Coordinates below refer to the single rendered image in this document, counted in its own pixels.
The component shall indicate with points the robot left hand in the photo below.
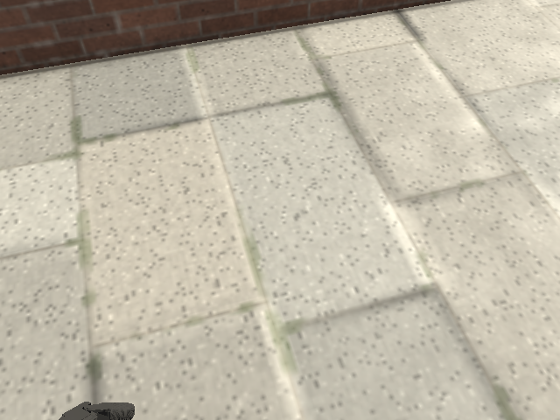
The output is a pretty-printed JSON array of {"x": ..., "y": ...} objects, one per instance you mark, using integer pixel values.
[{"x": 101, "y": 411}]

